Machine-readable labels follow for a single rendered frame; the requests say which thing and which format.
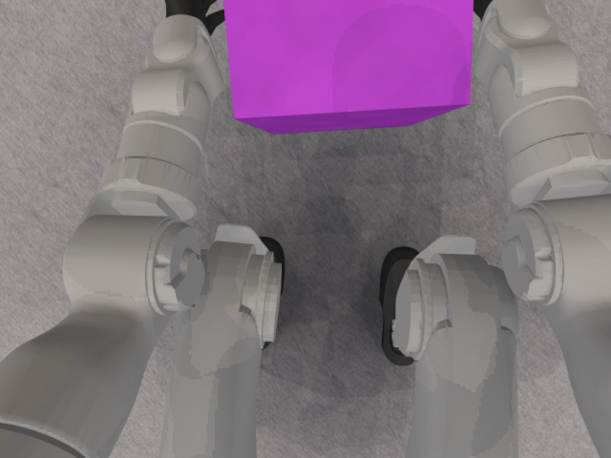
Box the robot foot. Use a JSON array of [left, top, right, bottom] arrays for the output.
[[379, 246, 419, 366], [259, 237, 284, 350]]

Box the robot left upper arm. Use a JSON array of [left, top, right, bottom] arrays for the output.
[[0, 215, 205, 458]]

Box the robot right forearm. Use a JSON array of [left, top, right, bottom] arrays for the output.
[[474, 0, 611, 207]]

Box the robot right foot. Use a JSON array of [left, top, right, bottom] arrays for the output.
[[379, 246, 419, 366]]

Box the robot right hand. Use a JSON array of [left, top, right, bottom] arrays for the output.
[[474, 0, 493, 21]]

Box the robot left forearm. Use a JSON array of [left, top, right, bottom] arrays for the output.
[[63, 14, 223, 293]]

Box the robot left foot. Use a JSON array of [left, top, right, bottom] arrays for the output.
[[259, 237, 284, 350]]

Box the robot right upper arm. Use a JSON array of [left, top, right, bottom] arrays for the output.
[[501, 194, 611, 458]]

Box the carton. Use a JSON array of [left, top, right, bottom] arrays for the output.
[[223, 0, 474, 135]]

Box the robot left hand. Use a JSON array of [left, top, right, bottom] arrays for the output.
[[165, 0, 225, 36]]

